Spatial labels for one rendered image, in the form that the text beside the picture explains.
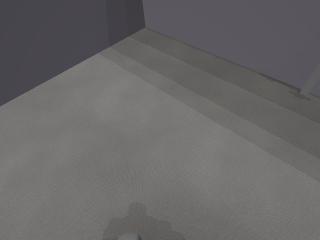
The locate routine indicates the panel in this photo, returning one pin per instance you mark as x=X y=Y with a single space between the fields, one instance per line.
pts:
x=311 y=81

